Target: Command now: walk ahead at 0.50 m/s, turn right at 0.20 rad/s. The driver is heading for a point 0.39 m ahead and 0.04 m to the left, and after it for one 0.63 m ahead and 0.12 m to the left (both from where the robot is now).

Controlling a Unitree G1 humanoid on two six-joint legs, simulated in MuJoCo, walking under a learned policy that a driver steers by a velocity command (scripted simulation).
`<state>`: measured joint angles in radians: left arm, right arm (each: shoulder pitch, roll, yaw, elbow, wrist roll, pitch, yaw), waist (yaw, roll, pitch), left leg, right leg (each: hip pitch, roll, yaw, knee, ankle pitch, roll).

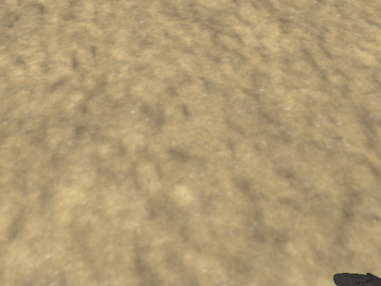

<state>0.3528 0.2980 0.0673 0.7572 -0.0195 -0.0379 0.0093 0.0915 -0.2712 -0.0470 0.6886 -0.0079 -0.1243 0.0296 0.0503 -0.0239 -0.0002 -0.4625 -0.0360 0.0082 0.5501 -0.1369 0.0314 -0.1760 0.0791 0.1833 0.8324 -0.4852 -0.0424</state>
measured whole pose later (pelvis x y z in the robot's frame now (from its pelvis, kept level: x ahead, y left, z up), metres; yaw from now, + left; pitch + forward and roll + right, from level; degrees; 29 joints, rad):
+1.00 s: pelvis +0.51 +0.02 -0.01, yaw +17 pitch +2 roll -2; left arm 0.29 0.29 0.07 0.87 0.00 -0.05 0.01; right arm 0.07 -0.28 -0.06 0.66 -0.01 -0.04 0.04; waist 0.05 0.02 0.06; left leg -0.52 0.01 0.03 0.60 -0.11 0.07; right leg -0.08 -0.08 -0.18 0.75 -0.50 0.05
